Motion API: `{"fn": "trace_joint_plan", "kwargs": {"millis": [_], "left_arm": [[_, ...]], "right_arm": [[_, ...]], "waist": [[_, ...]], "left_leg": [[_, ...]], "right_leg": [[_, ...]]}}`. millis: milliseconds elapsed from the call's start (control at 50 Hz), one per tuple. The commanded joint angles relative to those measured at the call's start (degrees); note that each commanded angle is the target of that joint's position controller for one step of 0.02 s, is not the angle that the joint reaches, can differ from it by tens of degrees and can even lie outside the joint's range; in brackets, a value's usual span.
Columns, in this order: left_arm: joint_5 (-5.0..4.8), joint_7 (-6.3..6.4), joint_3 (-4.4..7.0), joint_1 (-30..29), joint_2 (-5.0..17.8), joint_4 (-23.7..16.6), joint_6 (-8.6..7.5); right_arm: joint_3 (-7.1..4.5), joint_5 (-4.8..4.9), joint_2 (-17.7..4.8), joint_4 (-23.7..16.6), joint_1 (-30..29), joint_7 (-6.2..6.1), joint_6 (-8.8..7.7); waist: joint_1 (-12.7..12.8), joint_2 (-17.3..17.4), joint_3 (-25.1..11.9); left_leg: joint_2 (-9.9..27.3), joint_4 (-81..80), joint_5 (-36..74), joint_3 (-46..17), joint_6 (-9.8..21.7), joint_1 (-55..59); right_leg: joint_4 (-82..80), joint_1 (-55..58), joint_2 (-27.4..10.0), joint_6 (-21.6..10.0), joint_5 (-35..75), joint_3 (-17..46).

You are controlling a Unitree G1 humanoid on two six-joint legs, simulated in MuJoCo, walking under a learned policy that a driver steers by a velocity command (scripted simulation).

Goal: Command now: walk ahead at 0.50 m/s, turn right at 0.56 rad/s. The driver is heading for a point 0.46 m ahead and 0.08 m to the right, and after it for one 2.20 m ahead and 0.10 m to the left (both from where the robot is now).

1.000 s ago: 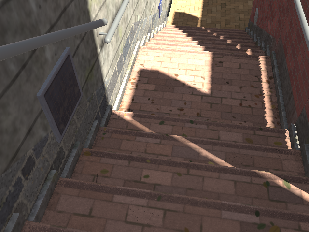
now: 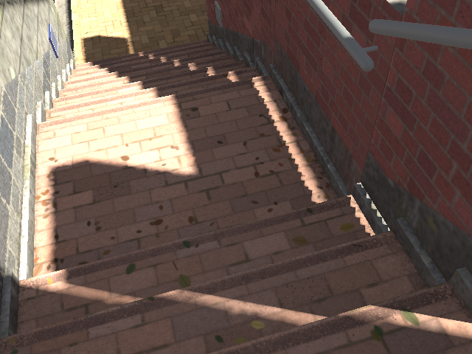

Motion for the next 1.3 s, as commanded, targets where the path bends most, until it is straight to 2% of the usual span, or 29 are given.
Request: {"fn": "trace_joint_plan", "kwargs": {"millis": [20, 40, 60, 100, 120, 160, 200, 260, 300, 420, 460, 480, 500, 520, 560, 580, 600, 620, 680, 760, 860, 900, 920, 940, 960, 980, 1040, 1140, 1300], "left_arm": [[-0.55, 0.98, 6.79, 35.91, 18.44, 9.75, -0.7], [-1.21, 1.15, 7.07, 44.95, 17.38, 12.53, 0.06], [-1.32, 2.04, 6.82, 44.53, 15.09, 13.57, -0.78], [-2.06, 1.54, 3.64, 31.37, 5.13, 9.83, -1.0], [-1.2, 0.6, 3.25, 26.33, 5.29, 8.03, -1.15], [-3.31, 0.71, 1.34, 16.47, 2.02, 4.02, -3.16], [-2.96, 0.32, 1.6, 13.79, 5.06, 2.03, -3.03], [0.78, 1.4, 0.59, 16.05, 2.13, 1.05, -3.9], [-0.47, 3.05, -0.05, 24.89, 0.1, 3.1, -3.73], [0.35, 2.09, 0.35, 27.62, 7.6, 2.52, -1.18], [1.38, -0.07, 1.17, 26.73, 9.71, 2.52, -0.71], [-0.93, -0.84, -0.45, 39.54, -1.31, 5.22, -1.55], [-3.7, -1.23, 0.04, 44.14, 0.42, 4.16, -1.63], [-4.61, -0.14, 1.79, 32.97, 5.82, -0.04, -1.25], [-3.5, 3.65, 1.14, 21.41, 3.52, -2.54, -1.65], [-4.24, 6.83, 2.13, 10.82, 3.9, -4.53, 2.46], [-4.01, 7.67, 1.26, 11.22, 1.38, -5.15, 4.81], [0.29, 4.11, -3.11, 24.74, -7.6, -4.24, 0.8], [-1.08, -0.07, -0.77, 14.28, 0.95, -3.29, -0.78], [-2.39, 2.57, 1.44, 7.68, 6.5, -7.0, 0.14], [-3.38, 5.87, 1.03, -5.9, 3.79, -12.8, 2.2], [-4.85, 6.15, 1.77, 0.05, 5.81, -11.64, 1.54], [-5.0, 7.05, 3.4, 4.44, 10.48, -11.22, 0.66], [-4.19, 7.66, 5.06, 15.25, 13.72, -10.56, 0.0], [0.19, 7.02, 4.93, 19.25, 11.69, -9.66, -0.56], [0.63, 6.44, 5.77, 15.76, 11.62, -9.31, -1.38], [-3.99, 4.54, 4.45, 4.62, 5.1, -12.93, -1.02], [-2.41, 4.67, 5.34, 4.16, 7.22, -13.85, -0.43], [-2.24, 7.37, 8.58, 11.57, 13.38, -10.85, -1.72]], "right_arm": [[-0.79, -1.3, -2.72, -0.7, 11.07, 4.91, 0.42], [-1.84, 2.32, -7.66, -7.81, -1.66, 6.19, -0.61], [-2.54, 4.52, -8.79, -14.08, -19.55, 5.46, -2.58], [-2.45, 3.37, -9.43, -17.06, -23.93, 2.46, -3.89], [-3.18, 3.22, -9.25, -17.19, -23.01, 1.14, -3.73], [-2.11, 1.29, -3.59, -15.02, -19.43, 0.08, -2.35], [-1.91, 1.37, -5.24, -16.66, -19.34, 0.57, -0.76], [-0.05, 0.52, -4.37, -17.52, -18.94, 2.25, -1.34], [0.4, 1.65, -7.53, -18.88, -26.66, 2.05, -1.2], [-1.43, 2.97, -12.62, -24.07, -31.38, 2.29, 0.35], [-5.8, 4.19, -20.44, -20.01, -13.73, 1.88, -1.42], [-7.05, 2.24, -24.13, -16.02, -2.46, 3.09, -1.94], [-6.66, 1.68, -25.31, -16.43, 0.26, 6.03, -1.07], [-7.09, 0.84, -23.96, -15.2, -0.7, 7.54, -0.19], [-3.04, 3.15, -11.7, -17.01, -11.49, 7.51, -1.34], [-2.84, 10.03, -7.15, -13.73, -12.65, 2.88, 0.07], [-2.79, 8.37, -10.1, -13.82, -12.2, 1.36, 0.12], [-1.69, 2.05, -5.96, -14.52, -15.47, 2.22, -2.52], [-2.58, 3.53, -10.87, -16.53, -16.73, 2.39, -4.54], [-4.97, 4.75, -19.22, -18.87, -14.52, 2.12, -4.12], [-6.08, 4.67, -12.05, -14.41, 0.39, 0.26, -1.57], [-6.28, 5.14, -12.0, -17.79, -6.91, 1.36, -0.82], [-5.55, 5.0, -10.54, -19.75, -9.27, 2.4, -1.02], [-4.29, 4.63, -8.31, -23.35, -12.48, 2.47, -1.36], [-4.92, 5.97, -9.82, -24.39, -16.73, 1.64, -1.11], [-5.36, 5.73, -11.24, -22.34, -13.91, 0.28, 0.14], [-4.8, 1.06, -9.13, -19.39, -12.0, -0.17, 0.79], [-5.11, 2.29, -9.92, -20.21, -15.23, 3.21, -0.35], [-3.25, 2.05, -7.92, -24.92, -25.06, 0.55, 2.56]], "waist": [[12.13, -10.85, -22.03], [20.07, -7.82, -28.64], [24.07, -3.74, -13.8], [16.73, 4.34, -5.12], [11.68, 3.27, 0.53], [5.86, 4.99, 5.92], [4.3, -0.96, 2.18], [6.25, 2.5, 2.34], [12.77, 5.86, 2.29], [10.44, 1.67, 5.94], [1.38, 5.51, -2.68], [3.8, 19.6, -18.02], [3.15, 20.07, -21.74], [0.88, 14.1, -9.82], [6.48, 3.16, -1.2], [7.37, 2.07, 0.8], [8.71, 2.57, 2.87], [14.82, 8.57, 2.81], [9.68, 4.18, -2.58], [10.97, 7.19, -4.76], [0.89, 9.73, -7.73], [6.14, 5.3, -12.53], [8.68, -0.31, -17.15], [14.66, -6.57, -22.75], [15.75, -2.73, -16.21], [12.57, 7.56, -7.31], [6.71, 1.01, -5.77], [7.3, -1.43, -5.34], [12.02, -3.2, -3.91]], "left_leg": [[-0.73, 33.45, 8.58, -4.2, 1.31, -40.01], [-4.55, 50.0, -0.87, -11.11, 0.48, -50.38], [-3.7, 50.96, -0.02, -13.82, 1.78, -65.05], [2.48, 36.32, 8.68, -20.32, 5.02, -59.88], [2.34, 32.75, 11.31, -20.65, 5.86, -52.73], [3.64, 5.3, 32.6, -23.0, 7.34, -36.43], [0.16, 0.65, 34.01, -19.24, 6.12, -26.24], [0.38, -5.09, 64.75, -25.15, 5.13, -28.12], [1.87, -24.94, 74.13, -26.08, 3.27, -37.28], [-2.78, -40.34, 63.9, -19.56, 5.03, -12.23], [0.44, -32.89, 67.63, -18.87, 13.05, 7.85], [10.98, -16.8, 105.97, -25.2, 24.69, 28.78], [20.45, -22.1, 105.82, -46.33, 32.15, 32.17], [22.86, -28.08, 84.72, -53.01, 31.99, 23.89], [16.38, -33.37, 66.74, -42.97, 25.73, -1.3], [17.45, -35.86, 72.9, -39.21, 23.25, -11.63], [13.13, -36.84, 72.87, -36.89, 22.25, -19.52], [6.63, -37.36, 70.77, -32.34, 19.55, -26.0], [-1.52, -36.41, 72.87, -23.53, 14.93, -36.22], [2.19, -30.35, 81.76, -33.51, 15.68, -31.49], [10.28, -26.0, 81.33, -51.96, 25.76, 6.33], [4.9, -22.95, 83.65, -45.46, 22.16, -8.18], [-1.39, -16.91, 74.96, -36.76, 15.58, -28.28], [-11.05, 0.02, 36.25, -28.71, 7.32, -46.84], [-12.26, 11.34, 4.67, -25.06, 3.41, -57.12], [-8.35, 16.62, 9.22, -27.47, 1.47, -56.56], [-6.56, 16.37, 26.5, -23.72, -0.49, -47.33], [-4.98, 19.5, 38.68, -18.62, -0.33, -40.68], [-1.98, -8.89, 28.5, -12.61, 1.7, -37.52]], "right_leg": [[19.76, 67.7, -6.42, -15.23, 38.72, 7.97], [13.75, 75.0, -13.43, -21.3, 31.84, 23.74], [7.97, 64.07, -12.29, -18.87, 14.02, 25.33], [4.28, 38.0, -10.57, -15.37, -4.79, 22.79], [3.12, 21.32, -11.23, -17.74, -3.22, 24.47], [-3.83, -4.94, -7.13, -15.9, -7.57, 18.28], [-2.7, -13.86, -2.88, -14.48, -15.17, 16.66], [11.98, -18.35, 1.24, -12.42, -25.1, 18.46], [20.24, -6.66, 1.91, -10.21, -37.9, 19.78], [31.37, -13.25, 3.92, -7.73, -47.2, 28.17], [53.84, -16.32, 7.5, -0.5, -29.38, 22.69], [83.41, -28.04, 14.19, 5.74, -56.06, 10.52], [102.79, -43.33, 18.26, 7.95, -62.51, 9.78], [107.11, -57.63, 15.29, 8.75, -57.13, 9.67], [94.85, -52.79, 7.38, 6.73, -40.84, 8.96], [88.24, -41.32, 5.64, 3.85, -44.85, 4.11], [83.88, -36.3, 5.64, 2.71, -41.32, 2.52], [69.18, -33.88, 0.65, 2.29, -22.49, 9.48], [38.9, -13.93, 2.18, 8.02, -0.63, 1.33], [32.89, -5.42, 6.77, 9.4, -16.65, -0.31], [15.92, -27.94, 6.11, 5.43, -28.44, 6.3], [11.49, -3.48, 5.33, -0.75, -11.04, 4.19], [11.97, 21.74, -0.43, -10.19, 11.68, 8.95], [6.94, 40.52, -13.66, -23.04, 29.22, 24.57], [1.09, 35.58, -22.31, -24.86, 29.17, 30.85], [-0.66, 25.62, -20.82, -20.81, 25.8, 25.37], [-2.23, 11.32, -9.21, -13.43, 16.74, 7.9], [-3.91, -0.12, -6.35, -11.93, -0.28, -1.23], [-3.05, 11.85, -16.01, -10.59, -4.87, 4.09]]}}
Velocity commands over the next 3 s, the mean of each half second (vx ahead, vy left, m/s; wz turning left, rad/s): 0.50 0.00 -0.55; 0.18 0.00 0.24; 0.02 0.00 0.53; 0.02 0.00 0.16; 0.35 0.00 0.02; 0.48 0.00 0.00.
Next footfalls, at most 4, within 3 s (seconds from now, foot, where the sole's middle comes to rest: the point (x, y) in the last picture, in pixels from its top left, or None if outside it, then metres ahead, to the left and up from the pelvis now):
0.46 left None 0.42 0.11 -0.95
0.88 right None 0.47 -0.09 -0.95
1.42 left None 0.44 0.16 -0.95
1.78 right None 0.49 -0.05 -0.95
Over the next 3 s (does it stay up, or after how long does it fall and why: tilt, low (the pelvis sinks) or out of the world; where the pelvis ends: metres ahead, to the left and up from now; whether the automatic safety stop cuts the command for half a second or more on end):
stays up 0.90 0.12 -0.41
